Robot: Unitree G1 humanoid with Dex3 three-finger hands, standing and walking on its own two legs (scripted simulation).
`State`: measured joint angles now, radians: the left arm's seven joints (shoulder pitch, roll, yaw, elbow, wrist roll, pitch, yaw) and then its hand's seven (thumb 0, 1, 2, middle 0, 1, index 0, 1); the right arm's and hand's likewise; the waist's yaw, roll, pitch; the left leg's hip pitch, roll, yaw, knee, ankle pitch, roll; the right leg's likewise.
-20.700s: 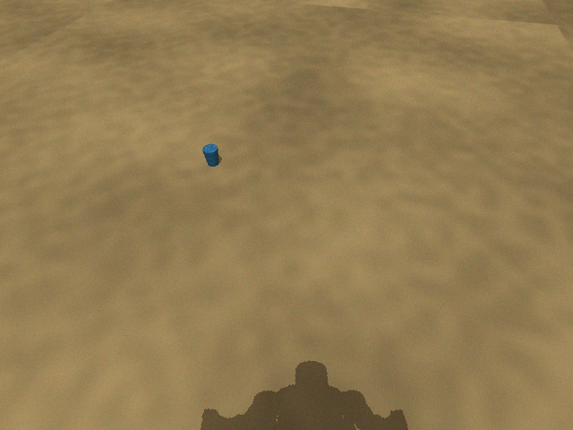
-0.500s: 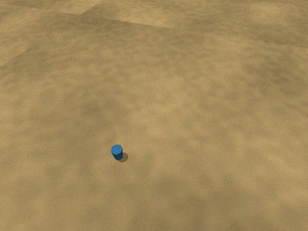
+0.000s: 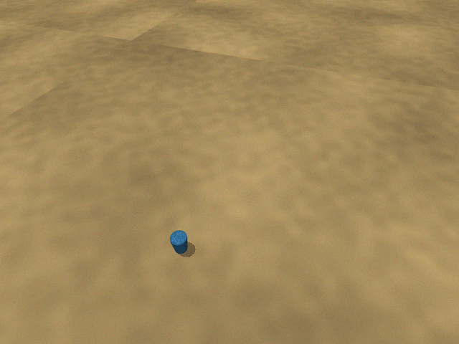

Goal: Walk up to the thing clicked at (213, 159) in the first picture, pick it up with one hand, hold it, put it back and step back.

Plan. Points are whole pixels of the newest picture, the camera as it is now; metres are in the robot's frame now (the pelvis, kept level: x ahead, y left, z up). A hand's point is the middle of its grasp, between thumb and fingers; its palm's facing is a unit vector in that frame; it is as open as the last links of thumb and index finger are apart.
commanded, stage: walk up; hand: left
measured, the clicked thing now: (179, 243) +0.72 +0.26 -0.73
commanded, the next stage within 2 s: none
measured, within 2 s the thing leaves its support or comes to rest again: neither
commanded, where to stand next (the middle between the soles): +0.34 +0.01 m, yaw +0 degrees
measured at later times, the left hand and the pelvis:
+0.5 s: hand (83, 322) +0.21 +0.33 -0.15, palm faces -0.09 -0.94 -0.34, open 7.4 cm; pelvis +0.14 +0.05 +0.00, yaw -2 degrees
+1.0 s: hand (124, 255) +0.37 +0.28 -0.16, palm faces -0.04 -0.94 -0.34, open 7.4 cm; pelvis +0.28 +0.03 -0.02, yaw -1 degrees
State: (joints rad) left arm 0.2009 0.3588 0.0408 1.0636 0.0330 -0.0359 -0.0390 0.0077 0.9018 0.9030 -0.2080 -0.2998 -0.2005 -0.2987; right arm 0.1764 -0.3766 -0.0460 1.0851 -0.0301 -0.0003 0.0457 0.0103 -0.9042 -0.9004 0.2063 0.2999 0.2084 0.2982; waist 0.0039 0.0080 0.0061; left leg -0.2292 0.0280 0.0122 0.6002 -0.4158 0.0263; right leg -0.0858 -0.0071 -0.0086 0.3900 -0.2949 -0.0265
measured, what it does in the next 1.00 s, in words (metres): walks ahead: left foot, then right foot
